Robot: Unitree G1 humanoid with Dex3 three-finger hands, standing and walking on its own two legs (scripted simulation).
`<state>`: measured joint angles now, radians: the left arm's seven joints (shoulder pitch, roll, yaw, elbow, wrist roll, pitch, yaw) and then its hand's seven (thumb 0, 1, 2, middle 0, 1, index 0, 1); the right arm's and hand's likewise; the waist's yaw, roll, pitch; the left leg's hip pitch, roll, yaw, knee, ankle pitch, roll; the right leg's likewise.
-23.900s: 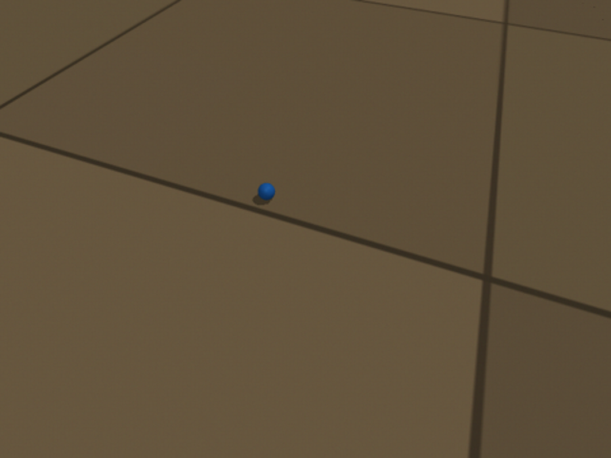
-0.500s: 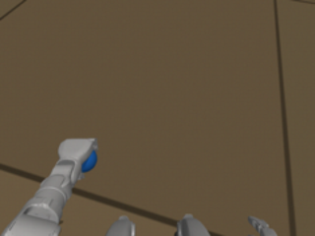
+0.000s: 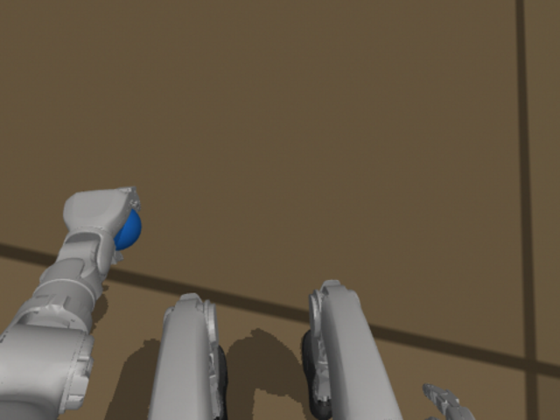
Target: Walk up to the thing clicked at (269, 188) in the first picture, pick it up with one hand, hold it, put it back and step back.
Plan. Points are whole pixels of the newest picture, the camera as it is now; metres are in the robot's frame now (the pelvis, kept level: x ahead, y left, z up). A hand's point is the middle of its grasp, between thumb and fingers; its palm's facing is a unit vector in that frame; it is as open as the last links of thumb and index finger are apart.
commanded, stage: crouch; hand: left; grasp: from above
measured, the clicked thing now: (115, 226) +0.42 +0.24 -0.16
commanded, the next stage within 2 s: lower in 0.96 s
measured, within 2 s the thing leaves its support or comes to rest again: neither
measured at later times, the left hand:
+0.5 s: hand (131, 243) +0.42 +0.25 -0.27, palm faces -0.46 -0.03 -0.89, open 10.1 cm
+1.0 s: hand (139, 245) +0.43 +0.25 -0.32, palm faces -0.47 -0.03 -0.88, open 10.1 cm
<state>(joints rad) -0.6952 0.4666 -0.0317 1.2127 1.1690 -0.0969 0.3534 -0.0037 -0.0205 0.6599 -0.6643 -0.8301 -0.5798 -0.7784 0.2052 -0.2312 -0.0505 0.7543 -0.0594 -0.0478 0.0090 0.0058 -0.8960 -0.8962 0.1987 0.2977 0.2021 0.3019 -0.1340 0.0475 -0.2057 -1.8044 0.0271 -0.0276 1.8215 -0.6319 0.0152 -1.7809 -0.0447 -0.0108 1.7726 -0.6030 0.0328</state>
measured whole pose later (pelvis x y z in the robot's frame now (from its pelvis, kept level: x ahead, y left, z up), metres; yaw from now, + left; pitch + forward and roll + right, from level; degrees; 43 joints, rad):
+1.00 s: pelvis -0.01 -0.01 -0.15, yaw -2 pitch +34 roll -6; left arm -0.88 0.61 0.06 1.43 1.25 -0.17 0.43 -0.01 -0.04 0.68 -0.67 -0.82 -0.59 -0.78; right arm 0.15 -0.27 -0.01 0.79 -0.14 -0.09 0.12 0.00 -0.91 -0.90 0.20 0.30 0.20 0.30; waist -0.19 0.01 -0.10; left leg -2.25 0.02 -0.09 2.33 -0.68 0.00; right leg -2.21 -0.03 -0.03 2.25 -0.65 0.03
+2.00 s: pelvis +0.00 +0.00 -0.21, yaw -6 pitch +31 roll -9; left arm -0.92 0.77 0.19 1.66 1.33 -0.24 0.60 -0.01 -0.04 0.69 -0.68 -0.82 -0.59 -0.78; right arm 0.11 -0.29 0.09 0.80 -0.27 -0.16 0.24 0.00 -0.90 -0.90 0.20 0.30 0.20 0.30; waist -0.29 -0.05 0.02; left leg -2.37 0.01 -0.17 2.55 -0.73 -0.01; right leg -2.30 -0.01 -0.08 2.42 -0.67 0.05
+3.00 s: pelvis +0.00 +0.00 -0.22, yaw -10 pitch +28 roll -13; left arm -0.96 0.89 0.17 1.79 1.33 -0.26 0.71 -0.01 -0.04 0.68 -0.67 -0.83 -0.59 -0.78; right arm 0.07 -0.32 0.20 0.78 -0.33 -0.26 0.33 0.00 -0.91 -0.90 0.20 0.30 0.20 0.30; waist -0.34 -0.10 0.10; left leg -2.36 0.01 -0.23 2.60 -0.75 0.00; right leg -2.27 0.01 -0.13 2.43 -0.66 0.07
